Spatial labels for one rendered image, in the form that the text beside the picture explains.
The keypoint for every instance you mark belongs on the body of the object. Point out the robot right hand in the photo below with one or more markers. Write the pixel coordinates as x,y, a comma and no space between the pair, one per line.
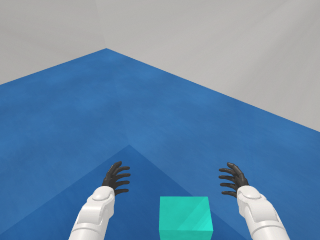
238,178

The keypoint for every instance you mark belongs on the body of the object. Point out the robot left forearm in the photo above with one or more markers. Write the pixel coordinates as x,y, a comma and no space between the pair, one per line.
93,218

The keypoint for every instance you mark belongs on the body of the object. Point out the carton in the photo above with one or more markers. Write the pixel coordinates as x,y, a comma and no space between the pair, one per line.
185,218

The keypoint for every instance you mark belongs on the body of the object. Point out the robot left hand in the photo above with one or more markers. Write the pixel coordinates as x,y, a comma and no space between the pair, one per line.
112,177

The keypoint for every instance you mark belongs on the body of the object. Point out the robot right forearm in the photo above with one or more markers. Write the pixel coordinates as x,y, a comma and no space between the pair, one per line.
261,217

